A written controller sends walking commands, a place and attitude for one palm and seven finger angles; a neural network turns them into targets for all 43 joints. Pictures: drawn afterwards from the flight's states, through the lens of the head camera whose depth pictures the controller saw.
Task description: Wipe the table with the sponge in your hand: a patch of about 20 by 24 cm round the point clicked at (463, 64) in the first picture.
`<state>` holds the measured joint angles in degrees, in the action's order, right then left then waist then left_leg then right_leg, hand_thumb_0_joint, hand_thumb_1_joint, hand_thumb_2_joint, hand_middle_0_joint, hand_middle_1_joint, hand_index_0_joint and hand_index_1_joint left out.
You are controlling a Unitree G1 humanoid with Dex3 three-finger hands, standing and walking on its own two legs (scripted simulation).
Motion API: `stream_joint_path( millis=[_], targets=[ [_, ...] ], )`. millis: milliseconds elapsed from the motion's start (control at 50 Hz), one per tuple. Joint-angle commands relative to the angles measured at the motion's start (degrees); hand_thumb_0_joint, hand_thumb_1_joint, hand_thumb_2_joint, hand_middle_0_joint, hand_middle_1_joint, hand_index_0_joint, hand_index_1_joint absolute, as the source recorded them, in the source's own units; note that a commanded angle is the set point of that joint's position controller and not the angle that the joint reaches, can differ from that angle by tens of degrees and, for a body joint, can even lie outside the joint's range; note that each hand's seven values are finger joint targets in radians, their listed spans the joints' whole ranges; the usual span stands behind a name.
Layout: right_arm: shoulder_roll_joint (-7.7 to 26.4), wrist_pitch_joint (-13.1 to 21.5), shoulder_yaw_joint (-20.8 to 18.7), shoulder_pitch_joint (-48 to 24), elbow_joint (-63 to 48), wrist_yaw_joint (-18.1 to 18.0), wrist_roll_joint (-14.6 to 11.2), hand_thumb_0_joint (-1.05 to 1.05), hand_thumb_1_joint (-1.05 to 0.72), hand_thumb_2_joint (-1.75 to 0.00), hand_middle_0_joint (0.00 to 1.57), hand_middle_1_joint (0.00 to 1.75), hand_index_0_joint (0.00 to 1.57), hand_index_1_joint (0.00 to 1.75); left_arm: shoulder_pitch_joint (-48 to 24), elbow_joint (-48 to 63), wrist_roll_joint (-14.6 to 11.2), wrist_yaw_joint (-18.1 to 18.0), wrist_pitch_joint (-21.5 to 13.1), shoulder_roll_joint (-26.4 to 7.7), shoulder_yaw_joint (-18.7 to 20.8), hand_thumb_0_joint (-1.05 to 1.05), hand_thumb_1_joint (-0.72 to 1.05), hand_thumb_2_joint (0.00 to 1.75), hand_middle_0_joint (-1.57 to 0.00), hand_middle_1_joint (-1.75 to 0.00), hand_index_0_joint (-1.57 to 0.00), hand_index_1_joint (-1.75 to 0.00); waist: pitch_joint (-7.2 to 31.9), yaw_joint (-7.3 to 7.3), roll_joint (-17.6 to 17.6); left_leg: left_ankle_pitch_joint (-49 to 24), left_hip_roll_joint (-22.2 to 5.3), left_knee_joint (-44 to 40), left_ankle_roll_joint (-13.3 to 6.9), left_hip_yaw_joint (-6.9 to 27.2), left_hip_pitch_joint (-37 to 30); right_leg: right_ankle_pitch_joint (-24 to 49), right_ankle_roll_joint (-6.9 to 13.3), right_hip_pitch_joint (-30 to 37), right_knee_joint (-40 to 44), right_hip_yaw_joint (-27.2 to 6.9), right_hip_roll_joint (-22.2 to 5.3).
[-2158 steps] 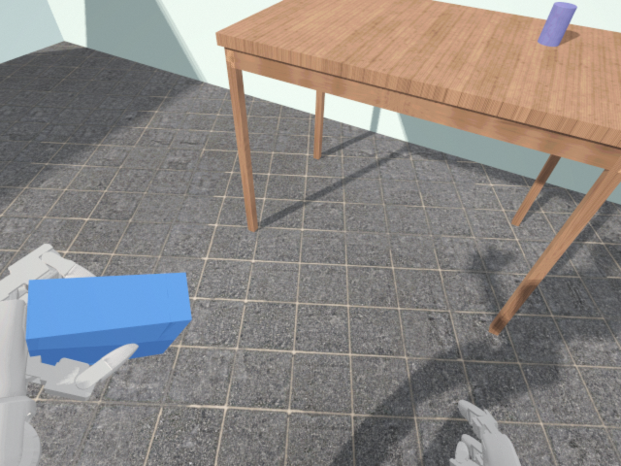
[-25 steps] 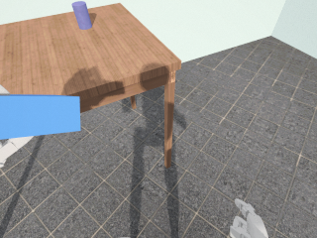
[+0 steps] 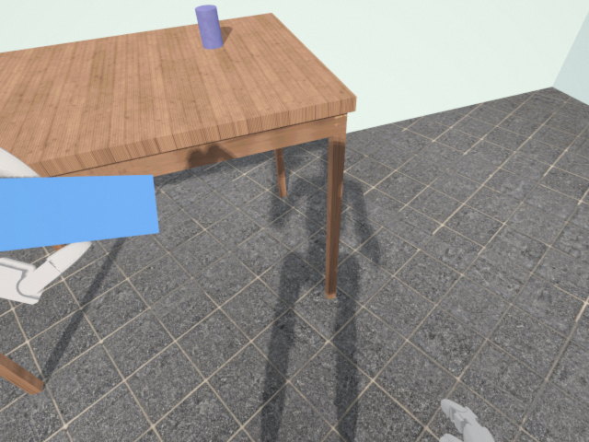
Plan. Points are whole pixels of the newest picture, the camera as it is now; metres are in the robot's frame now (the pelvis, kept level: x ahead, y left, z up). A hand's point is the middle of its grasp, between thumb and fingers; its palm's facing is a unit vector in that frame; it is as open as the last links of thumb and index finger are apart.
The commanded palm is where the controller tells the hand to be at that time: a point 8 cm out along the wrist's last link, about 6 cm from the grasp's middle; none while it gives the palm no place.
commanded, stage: stop stepping back and stand still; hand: left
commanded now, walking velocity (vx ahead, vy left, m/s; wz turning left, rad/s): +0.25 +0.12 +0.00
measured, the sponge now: (90, 212) +0.25 +0.19 +0.27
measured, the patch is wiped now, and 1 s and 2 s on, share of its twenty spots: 0.90 0.90 0.90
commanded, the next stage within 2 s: stand and wait in 0.42 s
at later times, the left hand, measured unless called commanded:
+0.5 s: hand (60, 219) +0.21 +0.18 +0.30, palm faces +0.45 -0.75 -0.48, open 9.3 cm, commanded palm +0.16 +0.25 +0.32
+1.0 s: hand out of the picture +0.23 +0.25 +0.31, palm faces +0.54 -0.76 -0.35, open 9.3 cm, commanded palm +0.17 +0.30 +0.32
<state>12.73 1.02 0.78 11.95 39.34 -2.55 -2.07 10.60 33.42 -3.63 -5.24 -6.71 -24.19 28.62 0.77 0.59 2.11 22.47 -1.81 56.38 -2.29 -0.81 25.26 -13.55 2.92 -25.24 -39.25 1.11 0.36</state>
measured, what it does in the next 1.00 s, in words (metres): steps on the spot: right foot, then left foot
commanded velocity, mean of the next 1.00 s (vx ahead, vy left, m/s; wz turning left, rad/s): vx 0.04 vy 0.04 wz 0.00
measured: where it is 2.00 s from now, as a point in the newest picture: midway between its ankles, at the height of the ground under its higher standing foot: outside the picture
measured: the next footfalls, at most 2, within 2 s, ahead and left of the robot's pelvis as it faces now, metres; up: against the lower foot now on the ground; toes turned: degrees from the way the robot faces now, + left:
right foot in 0.26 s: +0.06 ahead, -0.11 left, +0.00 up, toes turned -1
left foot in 0.50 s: +0.06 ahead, +0.14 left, +0.00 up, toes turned +1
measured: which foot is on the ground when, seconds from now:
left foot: down 0.00-0.24, up 0.26-0.48, down 0.50-1.00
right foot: down 0.00-0.06, up 0.08-0.24, down 0.26-1.00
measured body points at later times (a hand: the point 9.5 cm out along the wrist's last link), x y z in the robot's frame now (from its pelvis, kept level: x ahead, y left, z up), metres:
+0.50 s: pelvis +0.00 -0.03 +0.01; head +0.02 -0.05 +0.46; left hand +0.18 +0.22 +0.32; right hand +0.15 -0.29 -0.09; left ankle +0.02 +0.13 -0.72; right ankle +0.02 -0.11 -0.72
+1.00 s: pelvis +0.01 +0.02 +0.02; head +0.03 +0.02 +0.47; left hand +0.19 +0.29 +0.33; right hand +0.19 -0.19 -0.07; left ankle +0.02 +0.14 -0.72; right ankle +0.02 -0.11 -0.72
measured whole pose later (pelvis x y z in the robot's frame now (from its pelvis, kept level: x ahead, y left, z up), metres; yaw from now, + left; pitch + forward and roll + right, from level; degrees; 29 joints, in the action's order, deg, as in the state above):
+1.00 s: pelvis +0.01 +0.02 +0.02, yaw -1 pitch -1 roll -1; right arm 9.8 2.5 2.1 7.9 36.0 -2.1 -1.7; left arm 11.0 37.9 -3.9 -8.4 -10.4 -27.6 31.3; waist -3.1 -1.2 1.0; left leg 14.5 -2.4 29.5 0.4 -1.0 14.2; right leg -12.5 -0.8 -12.2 -25.5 0.1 0.5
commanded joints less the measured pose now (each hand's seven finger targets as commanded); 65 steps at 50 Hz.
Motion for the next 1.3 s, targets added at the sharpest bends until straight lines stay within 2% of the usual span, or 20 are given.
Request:
stream_joint_path(
  millis=[0,20,40,60,80,120,180,200,220,240,260,360,400,480,520,600,740,820,1040,1280],
  targets=[
    [3.5,4.5,-1.0,-8.1,-11.2,-1.3,1.1,0.00,-0.90,-0.90,0.20,0.30,0.20,0.30,-7.0,20.2,-0.4,-3.7,-5.1,-18.4,9.3,0.00,0.10,1.30,-1.20,-1.60,-1.20,-1.60,9.1,0.82,-5.2,5.8,0.7,-26.0,-2.1,-4.2,-19.6,-30.8,1.7,-5.4,18.0,-11.4,-10.8],
    [5.4,5.1,-1.4,-8.2,-12.2,-1.8,1.3,0.00,-0.90,-0.90,0.20,0.30,0.20,0.30,-6.8,18.6,-0.8,-4.0,-4.8,-17.1,8.5,0.00,0.10,1.30,-1.20,-1.60,-1.20,-1.60,7.7,1.27,5.0,13.0,-3.0,-36.0,-4.3,3.9,-17.9,-28.1,0.5,-4.7,6.9,-7.4,-5.6],
    [7.0,5.6,-1.8,-7.2,-12.1,-1.7,1.3,0.00,-0.90,-0.90,0.20,0.30,0.20,0.30,-12.3,19.3,-0.3,-4.5,-5.0,-17.2,9.0,0.00,0.10,1.30,-1.20,-1.60,-1.20,-1.60,6.2,1.10,18.0,22.3,-11.8,-44.7,-7.6,17.0,-17.1,-20.6,-2.3,-8.8,-11.3,2.2,2.8],
    [6.1,6.9,-2.3,-6.4,-11.6,-1.4,0.5,0.00,-0.90,-0.90,0.20,0.30,0.20,0.30,-16.4,15.5,0.2,-4.6,-5.1,-19.6,10.8,0.00,0.10,1.30,-1.20,-1.60,-1.20,-1.60,5.9,0.91,18.2,22.9,-17.6,-49.8,-11.4,21.7,-5.4,-17.9,-3.1,-5.2,-27.1,2.3,2.3],
    [5.6,7.1,-2.7,-3.9,-10.1,-0.7,0.2,0.00,-0.90,-0.90,0.20,0.30,0.20,0.30,-17.6,8.0,0.9,-4.1,-4.3,-18.5,9.0,0.00,0.10,1.30,-1.20,-1.60,-1.20,-1.60,2.1,1.30,14.2,23.5,-17.0,-49.5,-11.4,21.8,-3.3,-14.0,-2.7,-8.2,-31.4,-0.5,0.4],
    [5.5,6.7,-2.6,-4.4,-10.4,-0.5,-1.1,0.00,-0.90,-0.90,0.20,0.30,0.20,0.30,-14.0,-0.5,0.9,-3.7,-2.9,-16.6,6.5,0.00,0.10,1.30,-1.20,-1.60,-1.20,-1.60,1.5,0.11,9.6,18.5,-13.9,-43.2,-8.9,13.2,-5.2,-13.8,-2.7,-8.0,-22.6,-1.0,-1.8],
    [5.7,4.9,-1.8,-6.5,-12.6,-1.1,-0.6,0.00,-0.90,-0.90,0.20,0.30,0.20,0.30,-9.3,-1.8,-0.5,-3.1,-1.6,-14.4,5.1,0.00,0.10,1.30,-1.20,-1.60,-1.20,-1.60,2.4,-1.17,8.8,15.0,-9.1,-34.3,-3.4,5.6,1.4,-13.4,-2.1,13.7,6.1,5.0,0.4],
    [6.0,4.4,-2.3,-7.3,-14.0,-1.1,-0.3,0.00,-0.90,-0.90,0.20,0.30,0.20,0.30,-7.1,-0.1,-0.5,-2.5,-1.3,-14.2,4.6,0.00,0.10,1.30,-1.20,-1.60,-1.20,-1.60,1.8,-2.10,1.8,12.4,-5.2,-21.9,-1.6,0.9,7.3,-9.4,-1.2,21.2,16.1,1.5,-0.4],
    [4.8,3.7,-2.8,-7.3,-14.9,-0.5,-0.5,0.00,-0.90,-0.90,0.20,0.30,0.20,0.30,-4.0,0.8,-0.2,-1.7,-1.4,-14.0,3.9,0.00,0.10,1.30,-1.20,-1.60,-1.20,-1.60,0.4,-1.42,-15.5,6.2,0.3,-0.3,0.6,-2.6,14.6,-12.1,3.8,22.5,26.5,-21.9,-12.0],
    [5.9,3.7,-2.6,-9.1,-15.1,-0.1,-0.5,0.00,-0.90,-0.90,0.20,0.30,0.20,0.30,-8.3,5.9,-1.0,-1.3,-2.9,-15.5,4.7,0.00,0.10,1.30,-1.20,-1.60,-1.20,-1.60,-0.3,-0.33,-15.5,3.0,0.1,10.6,2.0,1.7,17.5,-3.6,6.3,19.7,30.2,-33.7,-19.8],
    [4.5,4.5,-2.1,-9.4,-13.2,0.7,-0.2,0.00,-0.90,-0.90,0.20,0.30,0.20,0.30,-8.8,7.2,-0.9,-1.8,-4.2,-16.6,7.0,0.00,0.10,1.30,-1.20,-1.60,-1.20,-1.60,3.6,0.21,-7.2,-1.2,-2.1,10.9,2.2,5.2,13.6,-8.9,6.8,16.2,27.8,-30.8,-19.8],
    [4.6,4.0,-3.1,-8.2,-13.2,-0.1,0.0,0.00,-0.90,-0.90,0.20,0.30,0.20,0.30,-1.0,21.6,-1.2,-3.8,-7.1,-18.8,12.3,0.00,0.10,1.30,-1.20,-1.60,-1.20,-1.60,8.2,-0.12,-5.6,-5.6,-1.9,-14.6,1.2,0.9,-4.9,4.7,3.4,13.2,20.2,-14.7,-15.1],
    [4.7,4.7,-3.3,-8.0,-12.8,-0.5,0.2,0.00,-0.90,-0.90,0.20,0.30,0.20,0.30,-0.7,21.1,-1.1,-5.2,-6.7,-17.9,11.1,0.00,0.10,1.30,-1.20,-1.60,-1.20,-1.60,8.6,-0.15,-3.3,-8.2,0.2,-25.7,0.3,-1.9,-13.6,1.6,1.9,12.3,18.1,-13.5,-13.4],
    [8.3,4.9,-5.2,-7.3,-11.7,-0.9,-0.5,0.00,-0.90,-0.90,0.20,0.30,0.20,0.30,-4.3,11.7,-0.9,-5.5,-5.5,-16.9,10.3,0.00,0.10,1.30,-1.20,-1.60,-1.20,-1.60,5.9,-0.42,-0.8,-10.8,-5.1,-27.1,-1.7,6.5,-14.2,2.5,-2.0,10.5,14.2,-10.3,-5.7],
    [7.7,3.9,-5.2,-5.6,-11.2,-0.4,-1.8,0.00,-0.90,-0.90,0.20,0.30,0.20,0.30,-5.8,5.8,-0.9,-4.9,-4.2,-17.8,10.2,0.00,0.10,1.30,-1.20,-1.60,-1.20,-1.60,6.3,0.68,-3.4,-12.3,-3.1,-23.1,0.1,3.2,-13.2,7.6,-1.3,12.3,15.1,-12.4,-7.8],
    [6.8,3.2,-4.4,-7.9,-12.8,0.2,-1.5,0.00,-0.90,-0.90,0.20,0.30,0.20,0.30,-2.8,7.6,-0.8,-4.2,-4.5,-16.5,9.9,0.00,0.10,1.30,-1.20,-1.60,-1.20,-1.60,6.1,0.47,-4.2,-19.4,-2.5,-24.8,1.0,2.4,-13.7,17.1,-1.5,16.2,15.0,-8.3,-7.1],
    [5.8,4.6,-3.2,-9.9,-14.2,0.5,-0.1,0.00,-0.90,-0.90,0.20,0.30,0.20,0.30,1.9,22.3,-0.7,-4.3,-6.7,-16.5,10.7,0.00,0.10,1.30,-1.20,-1.60,-1.20,-1.60,8.8,-0.63,6.4,-25.8,-6.3,-32.4,-0.1,5.7,-15.1,12.9,-3.1,17.0,11.2,-2.1,-2.0],
    [5.9,5.1,-3.0,-9.0,-13.2,-0.1,0.3,0.00,-0.90,-0.90,0.20,0.30,0.20,0.30,-1.8,20.0,-0.9,-4.9,-6.8,-17.1,11.7,0.00,0.10,1.30,-1.20,-1.60,-1.20,-1.60,9.1,-0.50,8.5,-22.8,-6.5,-33.8,0.4,5.5,-15.2,10.0,-2.9,16.6,11.6,-1.8,-1.0],
    [5.2,4.2,-2.0,-10.0,-12.8,-0.1,0.2,0.00,-0.90,-0.90,0.20,0.30,0.20,0.30,-6.4,13.9,-0.9,-3.7,-5.0,-11.5,4.7,0.00,0.10,1.30,-1.20,-1.60,-1.20,-1.60,6.7,-0.06,2.9,-14.4,-4.4,-34.5,1.3,4.0,-13.6,11.6,-2.6,17.3,17.0,-3.2,-2.2],
    [5.5,4.1,-2.8,-9.0,-12.4,-0.3,0.1,0.00,-0.90,-0.90,0.20,0.30,0.20,0.30,-1.8,14.2,-1.4,-4.7,-6.0,-13.6,8.8,0.00,0.10,1.30,-1.20,-1.60,-1.20,-1.60,8.4,-0.01,3.6,-17.9,-4.2,-33.3,1.9,3.2,-14.0,12.9,-2.4,18.2,17.4,-4.1,-2.5]
  ],
)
